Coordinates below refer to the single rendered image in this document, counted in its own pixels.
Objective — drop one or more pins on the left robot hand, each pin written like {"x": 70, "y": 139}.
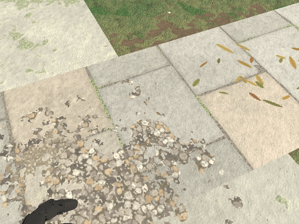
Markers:
{"x": 50, "y": 209}

